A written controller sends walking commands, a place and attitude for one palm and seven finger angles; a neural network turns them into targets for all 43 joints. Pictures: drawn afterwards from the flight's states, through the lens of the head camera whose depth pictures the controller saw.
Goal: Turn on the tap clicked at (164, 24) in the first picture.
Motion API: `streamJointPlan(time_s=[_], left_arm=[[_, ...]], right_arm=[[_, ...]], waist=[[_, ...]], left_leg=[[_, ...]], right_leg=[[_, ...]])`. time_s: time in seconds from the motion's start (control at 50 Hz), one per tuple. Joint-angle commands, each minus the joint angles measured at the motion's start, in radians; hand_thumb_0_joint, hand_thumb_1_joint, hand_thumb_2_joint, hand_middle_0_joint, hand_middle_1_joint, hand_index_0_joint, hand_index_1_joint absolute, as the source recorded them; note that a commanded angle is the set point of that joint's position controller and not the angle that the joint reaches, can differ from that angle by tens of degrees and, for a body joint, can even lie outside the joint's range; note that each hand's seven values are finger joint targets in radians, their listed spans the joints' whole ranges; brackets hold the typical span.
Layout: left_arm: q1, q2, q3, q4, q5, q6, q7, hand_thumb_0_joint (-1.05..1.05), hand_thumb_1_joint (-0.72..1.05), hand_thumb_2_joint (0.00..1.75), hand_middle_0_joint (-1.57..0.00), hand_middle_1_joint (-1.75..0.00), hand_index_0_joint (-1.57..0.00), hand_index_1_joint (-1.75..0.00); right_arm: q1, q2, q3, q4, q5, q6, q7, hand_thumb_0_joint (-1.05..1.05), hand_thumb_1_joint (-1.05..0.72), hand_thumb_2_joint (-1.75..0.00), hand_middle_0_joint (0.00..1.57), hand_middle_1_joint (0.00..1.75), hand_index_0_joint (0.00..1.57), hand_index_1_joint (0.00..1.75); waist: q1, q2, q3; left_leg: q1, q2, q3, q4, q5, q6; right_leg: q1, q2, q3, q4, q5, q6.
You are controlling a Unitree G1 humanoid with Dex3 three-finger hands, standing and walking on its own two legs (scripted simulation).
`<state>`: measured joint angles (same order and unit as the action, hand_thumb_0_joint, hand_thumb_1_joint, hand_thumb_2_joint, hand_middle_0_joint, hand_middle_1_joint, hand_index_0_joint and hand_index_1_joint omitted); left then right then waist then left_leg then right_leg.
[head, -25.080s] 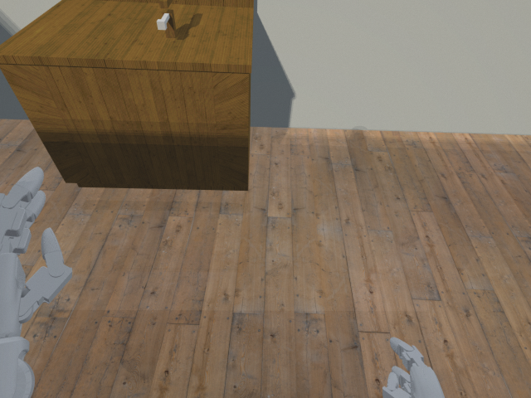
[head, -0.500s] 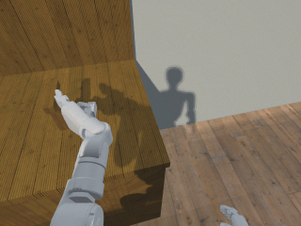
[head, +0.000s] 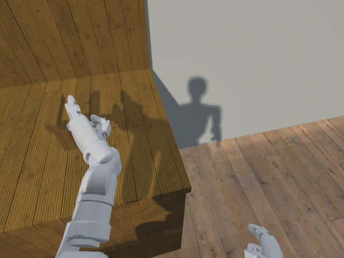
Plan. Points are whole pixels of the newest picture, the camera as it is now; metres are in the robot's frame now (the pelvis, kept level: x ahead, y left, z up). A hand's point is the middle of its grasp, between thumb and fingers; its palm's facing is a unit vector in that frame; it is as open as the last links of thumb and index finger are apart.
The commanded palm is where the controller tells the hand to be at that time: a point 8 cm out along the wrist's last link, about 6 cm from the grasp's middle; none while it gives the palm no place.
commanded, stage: draw the hand back beside the body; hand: left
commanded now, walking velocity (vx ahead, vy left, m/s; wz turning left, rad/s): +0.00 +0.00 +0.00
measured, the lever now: (101, 124) +0.45 +0.25 +0.05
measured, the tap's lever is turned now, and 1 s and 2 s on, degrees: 81 81 81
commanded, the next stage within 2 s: step back with the hand held close in 1.38 s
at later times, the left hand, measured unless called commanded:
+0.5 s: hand (84, 150) +0.27 +0.20 +0.16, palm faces +0.27 -0.93 -0.24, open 7.6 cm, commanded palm +0.24 +0.25 +0.15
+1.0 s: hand (52, 166) +0.23 +0.25 +0.15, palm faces +0.35 -0.89 -0.30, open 7.4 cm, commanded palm +0.19 +0.29 +0.17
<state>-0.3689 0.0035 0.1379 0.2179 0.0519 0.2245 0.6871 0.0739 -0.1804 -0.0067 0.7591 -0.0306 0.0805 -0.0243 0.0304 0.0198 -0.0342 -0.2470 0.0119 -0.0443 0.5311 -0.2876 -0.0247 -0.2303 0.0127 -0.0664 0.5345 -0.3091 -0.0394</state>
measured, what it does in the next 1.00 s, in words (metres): stands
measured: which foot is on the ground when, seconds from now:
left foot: down 0.00-1.00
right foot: down 0.00-1.00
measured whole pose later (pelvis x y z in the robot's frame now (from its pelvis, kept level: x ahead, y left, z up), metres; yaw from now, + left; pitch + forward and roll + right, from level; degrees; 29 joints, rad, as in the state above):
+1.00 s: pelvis +0.01 +0.02 +0.01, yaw -2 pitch -5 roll +0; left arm 0.35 0.30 0.22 -0.32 -0.07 -0.09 0.13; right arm 0.17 -0.22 0.00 0.65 0.00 -0.04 -0.04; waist 0.05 0.05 0.04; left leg -0.06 0.00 0.00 0.39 -0.25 0.00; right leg -0.05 0.00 -0.02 0.37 -0.24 -0.01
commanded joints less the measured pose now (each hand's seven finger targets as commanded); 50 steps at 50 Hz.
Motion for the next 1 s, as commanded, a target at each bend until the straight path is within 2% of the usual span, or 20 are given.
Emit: streamJointPlan(time_s=[0.0,0.04,0.08,0.1,0.14,0.18,0.2,0.24,0.28,0.38,0.42,0.46,0.5,0.52,0.6,0.66,0.78,0.8,0.88,0.98], left_arm=[[-0.225,0.210,-0.039,-0.330,-0.004,-0.102,-0.236,0.00,0.90,0.90,-0.16,-0.17,-0.16,-0.17],[-0.111,0.218,-0.011,-0.286,-0.080,-0.089,-0.333,0.00,0.90,0.90,-0.16,-0.17,-0.16,-0.17],[-0.050,0.231,0.051,-0.304,-0.151,-0.053,-0.352,0.00,0.90,0.90,-0.16,-0.18,-0.16,-0.18],[0.145,0.455,0.120,-0.194,-0.103,-0.105,-0.410,0.00,0.90,0.90,-0.16,-0.18,-0.16,-0.18],[0.148,0.445,0.112,-0.265,-0.125,-0.175,-0.472,0.00,0.90,0.90,-0.16,-0.19,-0.16,-0.19],[0.099,0.451,0.089,-0.410,-0.124,-0.233,-0.504,0.00,0.90,0.90,-0.16,-0.19,-0.16,-0.19],[0.069,0.483,0.099,-0.483,-0.124,-0.258,-0.511,0.00,0.90,0.90,-0.17,-0.20,-0.17,-0.20],[0.024,0.470,0.061,-0.589,-0.113,-0.302,-0.515,0.00,0.90,0.90,-0.17,-0.20,-0.17,-0.20],[0.018,0.444,0.020,-0.620,-0.110,-0.326,-0.515,0.00,0.90,0.90,-0.17,-0.21,-0.17,-0.21],[0.139,0.412,0.012,-0.482,-0.111,-0.348,-0.516,0.00,0.90,0.90,-0.18,-0.22,-0.18,-0.22],[0.225,0.402,0.025,-0.442,-0.112,-0.356,-0.527,0.00,0.90,0.90,-0.18,-0.23,-0.18,-0.23],[0.282,0.428,0.066,-0.428,-0.118,-0.361,-0.537,0.00,0.90,0.90,-0.18,-0.24,-0.18,-0.24],[0.309,0.461,0.107,-0.443,-0.118,-0.368,-0.545,0.00,0.90,0.90,-0.18,-0.24,-0.18,-0.24],[0.312,0.445,0.098,-0.475,-0.118,-0.374,-0.550,0.00,0.90,0.90,-0.18,-0.25,-0.18,-0.25],[0.338,0.525,0.179,-0.615,-0.116,-0.390,-0.547,0.00,0.90,0.90,-0.19,-0.26,-0.19,-0.26],[0.388,0.503,0.172,-0.674,-0.120,-0.389,-0.545,0.00,0.90,0.90,-0.19,-0.27,-0.19,-0.27],[0.484,0.439,0.126,-0.680,-0.122,-0.379,-0.552,0.00,0.90,0.90,-0.19,-0.29,-0.19,-0.29],[0.494,0.432,0.120,-0.682,-0.118,-0.375,-0.553,0.00,0.90,0.90,-0.20,-0.29,-0.20,-0.29],[0.553,0.466,0.166,-0.736,-0.118,-0.381,-0.548,0.00,0.90,0.90,-0.20,-0.30,-0.20,-0.30],[0.631,0.498,0.215,-0.816,-0.116,-0.381,-0.540,0.00,0.90,0.90,-0.20,-0.30,-0.20,-0.30]], right_arm=[[-0.071,-0.126,-0.033,-0.181,0.021,-0.006,-0.054,0.00,-0.90,-0.90,0.20,0.30,0.20,0.30],[-0.091,-0.123,-0.016,-0.210,0.046,0.003,-0.067,0.00,-0.90,-0.90,0.20,0.30,0.20,0.30],[-0.130,-0.122,-0.004,-0.237,0.067,-0.003,-0.079,0.00,-0.90,-0.90,0.20,0.30,0.20,0.30],[-0.041,-0.133,-0.015,-0.210,0.035,-0.008,-0.055,0.00,-0.90,-0.90,0.20,0.30,0.20,0.30],[-0.064,-0.129,-0.013,-0.253,0.049,-0.015,-0.043,0.00,-0.90,-0.90,0.20,0.30,0.20,0.30],[-0.075,-0.128,-0.018,-0.277,0.048,-0.045,-0.039,0.00,-0.90,-0.90,0.20,0.30,0.20,0.30],[-0.074,-0.133,-0.019,-0.276,0.051,-0.059,-0.038,0.00,-0.90,-0.90,0.20,0.30,0.20,0.30],[-0.067,-0.136,-0.019,-0.282,0.044,-0.102,-0.034,0.00,-0.90,-0.90,0.20,0.30,0.20,0.30],[-0.063,-0.142,-0.021,-0.276,0.041,-0.137,-0.035,0.00,-0.90,-0.90,0.20,0.30,0.20,0.30],[-0.054,-0.154,-0.027,-0.243,0.037,-0.163,-0.045,0.00,-0.90,-0.90,0.20,0.30,0.20,0.30],[-0.053,-0.153,-0.027,-0.243,0.039,-0.155,-0.044,0.00,-0.90,-0.90,0.20,0.30,0.20,0.30],[-0.060,-0.150,-0.028,-0.246,0.042,-0.144,-0.042,0.00,-0.90,-0.90,0.20,0.30,0.20,0.30],[-0.064,-0.147,-0.027,-0.246,0.044,-0.136,-0.039,0.00,-0.90,-0.90,0.20,0.30,0.20,0.30],[-0.064,-0.140,-0.022,-0.257,0.044,-0.135,-0.035,0.00,-0.90,-0.90,0.20,0.30,0.20,0.30],[-0.060,-0.138,-0.024,-0.266,0.037,-0.143,-0.032,0.00,-0.90,-0.90,0.20,0.30,0.20,0.30],[-0.051,-0.136,-0.026,-0.278,0.031,-0.157,-0.031,0.00,-0.90,-0.90,0.20,0.30,0.20,0.30],[-0.045,-0.146,-0.033,-0.271,0.032,-0.171,-0.031,0.00,-0.90,-0.90,0.20,0.30,0.20,0.30],[-0.044,-0.147,-0.034,-0.266,0.034,-0.171,-0.030,0.00,-0.90,-0.90,0.20,0.30,0.20,0.30],[-0.037,-0.152,-0.040,-0.267,0.029,-0.176,-0.029,0.00,-0.90,-0.90,0.20,0.30,0.20,0.30],[-0.027,-0.143,-0.037,-0.269,0.026,-0.183,-0.025,0.00,-0.90,-0.90,0.20,0.30,0.20,0.30]], waist=[[-0.009,-0.004,-0.314],[0.006,-0.063,-0.212],[0.035,-0.100,-0.167],[0.012,-0.100,-0.083],[0.020,-0.111,-0.084],[0.011,-0.031,-0.096],[0.006,0.072,-0.086],[-0.006,0.133,-0.126],[-0.017,0.132,-0.119],[-0.019,-0.081,-0.041],[-0.009,-0.116,-0.026],[0.004,-0.113,-0.018],[0.014,-0.021,0.000],[0.012,0.005,-0.010],[0.024,0.118,-0.067],[0.019,0.068,-0.093],[0.008,-0.003,-0.017],[0.007,0.038,-0.008],[0.019,0.000,-0.058],[0.028,0.051,-0.073]], left_leg=[[0.133,-0.012,0.058,-0.037,0.394,0.050],[0.098,-0.011,0.060,-0.068,0.330,0.055],[0.079,-0.015,0.060,-0.096,0.274,0.055],[0.085,0.002,0.063,-0.119,0.223,0.055],[0.069,-0.008,0.072,-0.136,0.224,0.065],[0.126,-0.007,0.077,-0.143,0.233,0.065],[0.154,-0.009,0.073,-0.149,0.224,0.058],[0.214,-0.010,0.063,-0.157,0.246,0.054],[0.248,-0.008,0.054,-0.166,0.239,0.052],[0.219,-0.008,0.050,-0.196,0.127,0.064],[0.200,-0.009,0.052,-0.209,0.108,0.065],[0.176,-0.010,0.058,-0.214,0.096,0.065],[0.164,-0.012,0.055,-0.224,0.092,0.058],[0.163,-0.010,0.055,-0.224,0.103,0.057],[0.192,-0.007,0.046,-0.211,0.180,0.047],[0.211,-0.002,0.050,-0.197,0.238,0.050],[0.208,0.011,0.047,-0.191,0.250,0.051],[0.207,0.009,0.044,-0.195,0.246,0.046],[0.215,0.010,0.039,-0.177,0.312,0.050],[0.214,0.011,0.031,-0.157,0.395,0.042]], right_leg=[[0.196,-0.027,0.049,-0.048,0.515,0.004],[0.197,-0.022,0.053,-0.086,0.481,0.012],[0.212,-0.022,0.059,-0.130,0.424,0.023],[0.160,-0.040,0.068,-0.143,0.406,0.037],[0.184,-0.035,0.071,-0.147,0.386,0.033],[0.178,-0.032,0.074,-0.167,0.360,0.027],[0.160,-0.029,0.076,-0.183,0.316,0.018],[0.159,-0.022,0.067,-0.189,0.305,0.010],[0.139,-0.015,0.063,-0.203,0.277,0.009],[0.112,-0.011,0.057,-0.243,0.148,0.023],[0.118,-0.013,0.055,-0.250,0.118,0.025],[0.131,-0.016,0.061,-0.259,0.102,0.026],[0.137,-0.016,0.065,-0.266,0.096,0.019],[0.148,-0.019,0.061,-0.255,0.116,0.017],[0.193,-0.017,0.062,-0.245,0.198,0.005],[0.206,-0.016,0.054,-0.230,0.270,0.007],[0.153,-0.013,0.044,-0.227,0.266,0.012],[0.149,-0.013,0.046,-0.229,0.249,0.010],[0.181,-0.018,0.043,-0.205,0.316,0.011],[0.198,-0.022,0.038,-0.186,0.364,0.009]])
